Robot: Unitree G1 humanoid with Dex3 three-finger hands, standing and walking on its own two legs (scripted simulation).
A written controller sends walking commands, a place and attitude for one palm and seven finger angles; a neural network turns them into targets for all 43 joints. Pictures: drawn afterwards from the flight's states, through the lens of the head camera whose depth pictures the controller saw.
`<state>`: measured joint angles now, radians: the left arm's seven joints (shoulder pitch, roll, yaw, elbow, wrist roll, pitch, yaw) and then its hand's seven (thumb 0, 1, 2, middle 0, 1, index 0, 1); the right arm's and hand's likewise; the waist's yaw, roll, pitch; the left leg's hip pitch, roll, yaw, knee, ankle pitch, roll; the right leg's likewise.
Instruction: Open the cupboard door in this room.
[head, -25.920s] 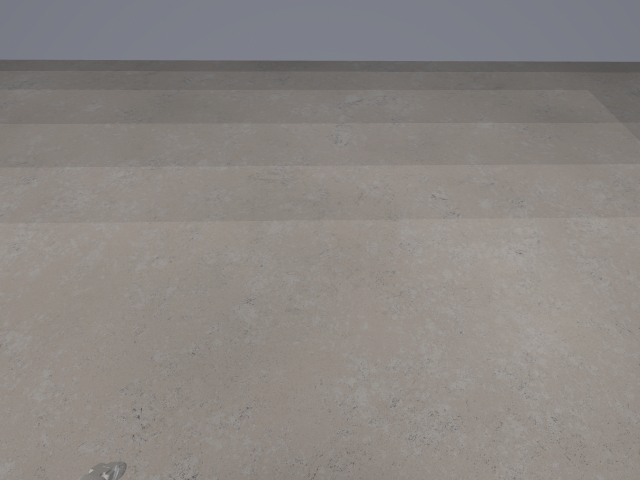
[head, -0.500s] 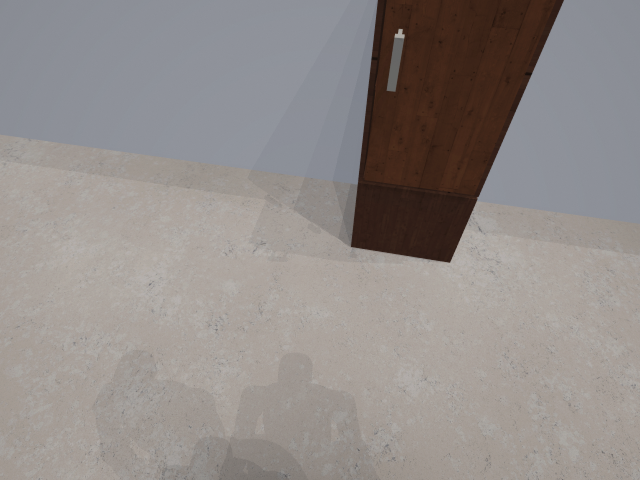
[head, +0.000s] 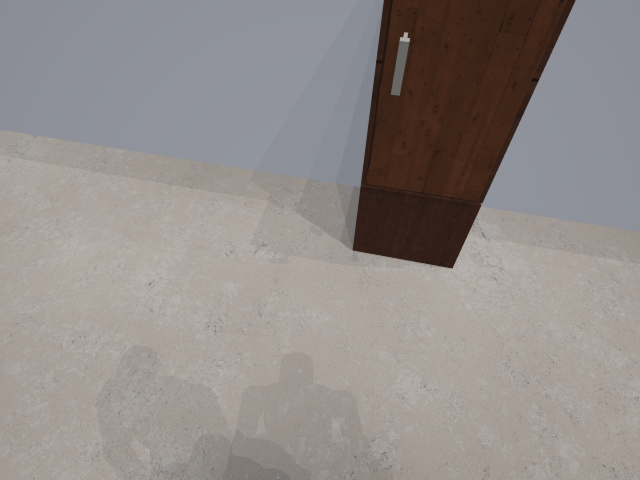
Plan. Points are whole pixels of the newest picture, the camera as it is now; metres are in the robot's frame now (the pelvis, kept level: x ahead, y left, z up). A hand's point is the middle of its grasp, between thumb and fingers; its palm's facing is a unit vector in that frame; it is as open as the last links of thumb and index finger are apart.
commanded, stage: look at it before walking up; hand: left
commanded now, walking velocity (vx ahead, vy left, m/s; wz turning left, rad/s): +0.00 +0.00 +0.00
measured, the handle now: (400, 63) +1.03 -0.13 +0.04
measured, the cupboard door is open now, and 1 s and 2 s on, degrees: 0 0 0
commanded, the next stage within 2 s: walk to a spot facing it in 0.32 s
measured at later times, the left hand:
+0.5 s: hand out of the picture +0.00 +0.18 -0.18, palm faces +0.03 -0.98 -0.20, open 7.4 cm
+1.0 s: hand out of the picture +0.07 +0.17 -0.17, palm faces -0.18 -0.93 -0.31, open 7.4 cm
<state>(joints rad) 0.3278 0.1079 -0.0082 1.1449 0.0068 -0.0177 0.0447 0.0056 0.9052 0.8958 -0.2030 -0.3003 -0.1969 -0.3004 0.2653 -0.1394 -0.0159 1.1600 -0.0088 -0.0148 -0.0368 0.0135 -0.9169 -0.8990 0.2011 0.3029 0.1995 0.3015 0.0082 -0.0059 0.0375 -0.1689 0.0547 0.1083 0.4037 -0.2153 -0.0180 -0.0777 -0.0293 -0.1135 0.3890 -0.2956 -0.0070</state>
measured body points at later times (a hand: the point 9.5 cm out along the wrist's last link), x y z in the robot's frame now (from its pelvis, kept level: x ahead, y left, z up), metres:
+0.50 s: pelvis +0.00 +0.00 +0.00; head +0.02 +0.00 +0.45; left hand +0.00 +0.23 -0.16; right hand +0.01 -0.22 -0.16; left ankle +0.00 +0.13 -0.74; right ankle -0.05 -0.10 -0.74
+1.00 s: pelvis -0.04 -0.02 -0.02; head +0.01 -0.06 +0.43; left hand +0.08 +0.22 -0.15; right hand +0.00 -0.28 -0.18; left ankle -0.02 +0.13 -0.68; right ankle -0.05 -0.09 -0.74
